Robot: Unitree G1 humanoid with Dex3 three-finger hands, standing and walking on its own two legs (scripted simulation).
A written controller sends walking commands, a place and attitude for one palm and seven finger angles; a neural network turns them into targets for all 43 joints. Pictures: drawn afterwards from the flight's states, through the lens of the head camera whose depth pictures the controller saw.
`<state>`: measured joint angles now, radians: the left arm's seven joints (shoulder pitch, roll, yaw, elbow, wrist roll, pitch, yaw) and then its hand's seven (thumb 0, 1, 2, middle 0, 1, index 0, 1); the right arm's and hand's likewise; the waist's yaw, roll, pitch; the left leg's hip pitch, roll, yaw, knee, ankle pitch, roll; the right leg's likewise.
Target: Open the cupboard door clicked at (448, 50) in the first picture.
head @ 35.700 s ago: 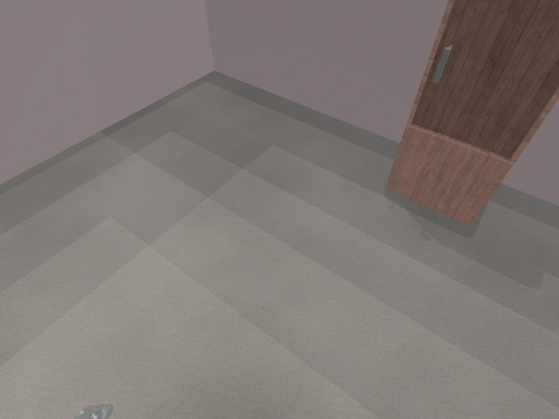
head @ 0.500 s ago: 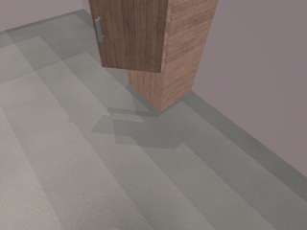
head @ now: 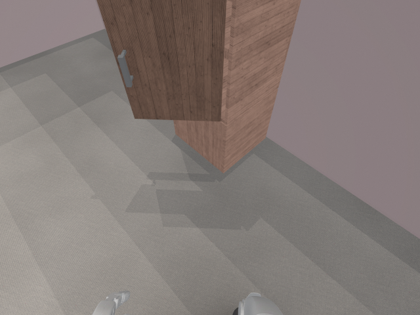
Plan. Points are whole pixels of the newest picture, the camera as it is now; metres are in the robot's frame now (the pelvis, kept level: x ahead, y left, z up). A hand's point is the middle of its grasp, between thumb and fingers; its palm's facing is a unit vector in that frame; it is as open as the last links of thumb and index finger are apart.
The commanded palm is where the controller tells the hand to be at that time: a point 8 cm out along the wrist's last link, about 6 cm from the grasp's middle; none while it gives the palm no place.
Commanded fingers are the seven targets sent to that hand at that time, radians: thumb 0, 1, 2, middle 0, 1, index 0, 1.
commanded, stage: take the last steps up to it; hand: left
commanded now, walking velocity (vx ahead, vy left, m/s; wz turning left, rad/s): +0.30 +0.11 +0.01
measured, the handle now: (126, 68) +0.91 +0.32 -0.06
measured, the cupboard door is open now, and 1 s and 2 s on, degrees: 43 43 43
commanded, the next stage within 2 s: come to a stop and stand still in 0.66 s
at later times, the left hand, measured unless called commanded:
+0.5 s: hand out of the picture +0.12 +0.20 -0.16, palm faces +0.17 -0.97 -0.19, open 7.3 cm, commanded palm none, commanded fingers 0.00 0.90 0.90 -0.20 -0.30 -0.20 -0.30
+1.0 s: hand (118, 196) +0.43 +0.27 -0.16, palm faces +0.00 -0.97 -0.25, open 7.3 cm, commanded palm none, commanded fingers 0.00 0.90 0.90 -0.20 -0.30 -0.20 -0.30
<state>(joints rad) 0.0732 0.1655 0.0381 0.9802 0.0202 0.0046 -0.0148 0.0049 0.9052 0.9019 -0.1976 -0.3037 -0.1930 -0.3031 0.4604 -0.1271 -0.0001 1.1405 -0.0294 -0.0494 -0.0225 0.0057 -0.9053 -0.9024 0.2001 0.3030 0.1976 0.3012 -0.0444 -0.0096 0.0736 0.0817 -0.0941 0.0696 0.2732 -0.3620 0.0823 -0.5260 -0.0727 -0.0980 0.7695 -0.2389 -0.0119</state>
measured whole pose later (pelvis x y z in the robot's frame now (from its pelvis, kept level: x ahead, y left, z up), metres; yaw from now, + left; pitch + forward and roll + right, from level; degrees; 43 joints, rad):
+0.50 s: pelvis +0.19 +0.03 +0.01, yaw +2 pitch +1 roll +1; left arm 0.39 0.15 0.05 1.12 0.02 -0.07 0.01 -0.01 0.92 0.90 -0.20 -0.30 -0.20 -0.30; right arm 0.10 -0.19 -0.05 1.00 -0.03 -0.01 0.03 0.01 -0.91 -0.90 0.19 0.30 0.19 0.30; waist 0.07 -0.01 0.05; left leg -0.47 0.06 0.07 0.63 -0.19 -0.02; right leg -0.03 -0.07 -0.13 0.36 -0.33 0.02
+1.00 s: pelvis +0.33 +0.07 +0.00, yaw +0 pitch +0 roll +1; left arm 0.13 0.20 0.03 1.00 0.02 -0.01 0.03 0.00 0.92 0.90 -0.20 -0.30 -0.19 -0.30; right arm 0.27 -0.18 -0.03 1.09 -0.01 0.02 -0.03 0.00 -0.92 -0.90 0.20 0.30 0.20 0.30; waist -0.03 0.00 0.06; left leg -0.20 0.00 0.14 0.56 -0.33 0.01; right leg -0.33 -0.04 -0.07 0.60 -0.27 -0.03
